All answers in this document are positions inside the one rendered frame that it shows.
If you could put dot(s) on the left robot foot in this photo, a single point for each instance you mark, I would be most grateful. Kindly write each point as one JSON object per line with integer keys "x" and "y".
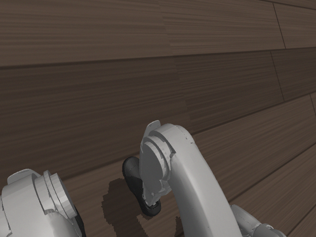
{"x": 80, "y": 223}

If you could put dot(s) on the right robot arm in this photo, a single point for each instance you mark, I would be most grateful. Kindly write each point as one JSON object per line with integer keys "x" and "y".
{"x": 265, "y": 230}

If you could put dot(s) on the right robot hand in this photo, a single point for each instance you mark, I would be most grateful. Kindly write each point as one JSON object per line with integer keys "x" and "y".
{"x": 246, "y": 222}

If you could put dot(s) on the right robot foot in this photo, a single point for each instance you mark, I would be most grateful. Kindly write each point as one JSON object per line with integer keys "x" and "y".
{"x": 130, "y": 169}

